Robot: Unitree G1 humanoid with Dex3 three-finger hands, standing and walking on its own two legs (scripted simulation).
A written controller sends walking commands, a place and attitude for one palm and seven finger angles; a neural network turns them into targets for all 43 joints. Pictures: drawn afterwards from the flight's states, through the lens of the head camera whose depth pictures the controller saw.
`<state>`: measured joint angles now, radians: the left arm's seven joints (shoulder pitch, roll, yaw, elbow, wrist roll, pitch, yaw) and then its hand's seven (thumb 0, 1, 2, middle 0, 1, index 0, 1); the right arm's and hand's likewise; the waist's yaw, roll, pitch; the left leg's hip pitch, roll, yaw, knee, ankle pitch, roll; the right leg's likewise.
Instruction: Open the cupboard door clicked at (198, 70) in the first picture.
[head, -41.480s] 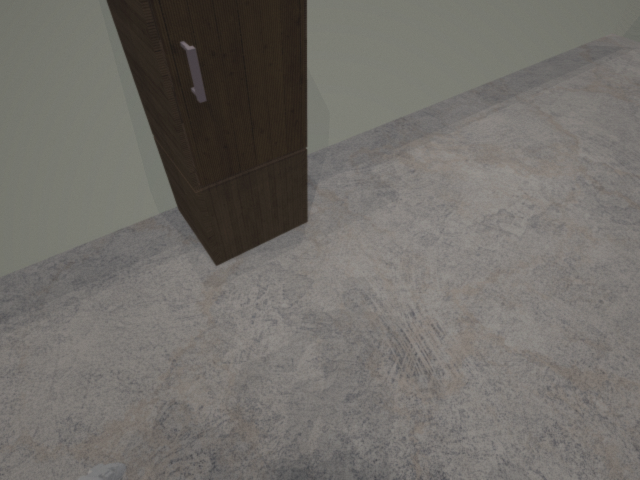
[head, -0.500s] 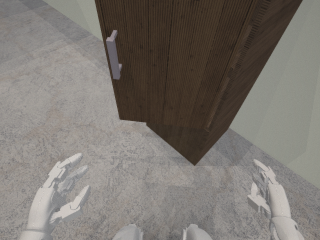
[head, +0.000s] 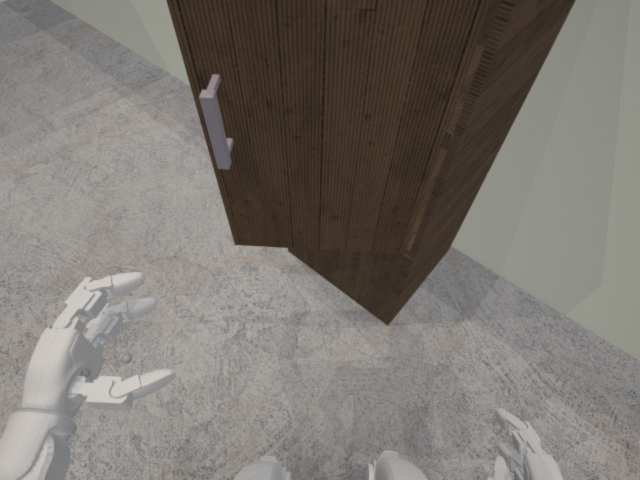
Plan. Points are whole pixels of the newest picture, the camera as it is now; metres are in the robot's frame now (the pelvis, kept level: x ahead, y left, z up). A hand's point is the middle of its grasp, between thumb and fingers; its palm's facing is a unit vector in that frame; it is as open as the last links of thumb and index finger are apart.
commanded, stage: raise the hand with hooked fingers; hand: left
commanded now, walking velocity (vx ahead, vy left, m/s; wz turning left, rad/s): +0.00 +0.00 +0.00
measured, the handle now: (219, 124) +0.60 +0.19 +0.09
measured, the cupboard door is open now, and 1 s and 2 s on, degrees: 37 37 37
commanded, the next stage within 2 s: move the hooked fingers beside the handle in 1.16 s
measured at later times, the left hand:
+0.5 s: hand (76, 302) +0.28 +0.28 +0.09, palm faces +0.02 -1.00 -0.05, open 13.9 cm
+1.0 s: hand (75, 279) +0.30 +0.28 +0.10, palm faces +0.01 -1.00 -0.03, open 14.0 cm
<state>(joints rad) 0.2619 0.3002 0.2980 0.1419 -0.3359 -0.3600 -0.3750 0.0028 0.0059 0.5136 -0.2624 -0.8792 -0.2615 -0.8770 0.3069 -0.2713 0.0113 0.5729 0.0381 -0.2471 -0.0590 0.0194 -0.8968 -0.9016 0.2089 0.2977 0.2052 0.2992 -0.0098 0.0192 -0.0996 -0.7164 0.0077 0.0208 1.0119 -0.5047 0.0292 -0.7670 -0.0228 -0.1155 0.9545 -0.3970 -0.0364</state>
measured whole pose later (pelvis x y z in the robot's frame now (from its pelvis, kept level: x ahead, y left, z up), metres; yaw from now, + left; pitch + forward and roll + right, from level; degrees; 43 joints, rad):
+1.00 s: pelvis +0.01 +0.01 +0.03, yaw -1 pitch +8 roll -2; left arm -0.06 0.42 0.44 0.42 -0.34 -0.24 -0.51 -0.01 -0.50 0.30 -0.30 -1.20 -0.30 -1.20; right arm 0.31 -0.29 0.04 0.56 0.04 -0.21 -0.07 0.02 -0.90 -0.90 0.21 0.30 0.20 0.30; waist 0.00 0.01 -0.06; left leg -0.53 0.00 0.04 0.83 -0.44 0.04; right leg -0.58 -0.02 -0.09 0.77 -0.33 -0.02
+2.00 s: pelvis +0.01 +0.01 +0.02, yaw -2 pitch +12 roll -1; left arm -0.48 0.51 0.47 0.87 -0.25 -0.30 -0.49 -0.01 -0.50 0.30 -0.30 -1.20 -0.30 -1.20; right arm 0.36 -0.29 0.05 0.60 0.03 -0.10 -0.07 0.01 -0.90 -0.90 0.21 0.30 0.20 0.30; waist -0.06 0.00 -0.08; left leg -0.64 0.01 0.05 0.87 -0.45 0.04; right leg -0.70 0.00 -0.08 0.80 -0.32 -0.03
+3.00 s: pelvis +0.02 +0.02 +0.00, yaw -4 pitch +23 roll -4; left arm -0.99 0.78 0.53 1.27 -0.07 -0.32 -0.44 -0.01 -0.50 0.30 -0.30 -1.20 -0.30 -1.20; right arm 0.45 -0.30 0.07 0.57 -0.01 0.10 -0.03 0.01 -0.90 -0.90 0.21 0.30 0.21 0.30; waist -0.21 0.01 -0.08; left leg -0.90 0.04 0.04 0.99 -0.50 0.05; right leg -0.93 0.02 -0.09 0.86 -0.33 -0.01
